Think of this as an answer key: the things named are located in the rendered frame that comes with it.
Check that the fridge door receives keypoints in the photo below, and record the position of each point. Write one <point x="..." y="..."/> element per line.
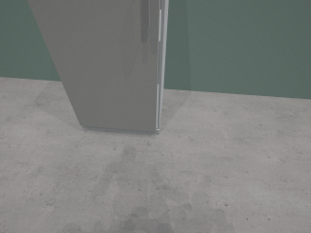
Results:
<point x="106" y="59"/>

